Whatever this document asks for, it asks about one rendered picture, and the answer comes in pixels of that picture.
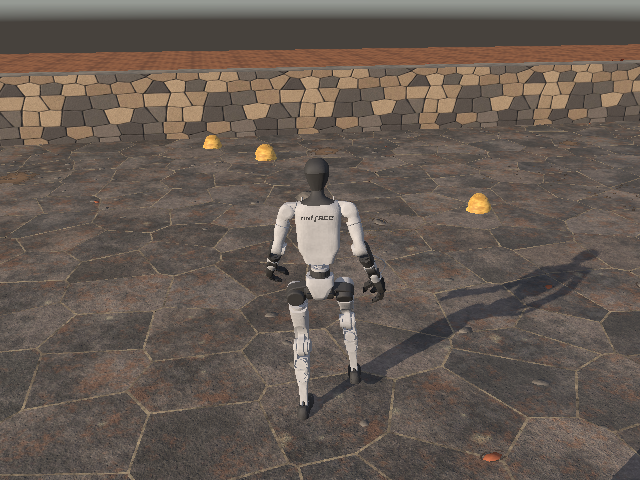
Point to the left robot thigh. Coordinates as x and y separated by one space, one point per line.
298 306

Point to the robot torso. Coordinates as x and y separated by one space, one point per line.
318 237

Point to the left robot forearm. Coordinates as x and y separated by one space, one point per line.
273 259

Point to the left robot upper arm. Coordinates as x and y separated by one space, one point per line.
286 212

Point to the right robot upper arm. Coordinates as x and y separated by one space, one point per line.
350 211

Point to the robot right hand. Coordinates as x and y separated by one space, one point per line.
377 287

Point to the robot left hand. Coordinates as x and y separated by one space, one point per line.
280 269

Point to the right robot forearm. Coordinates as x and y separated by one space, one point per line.
370 266

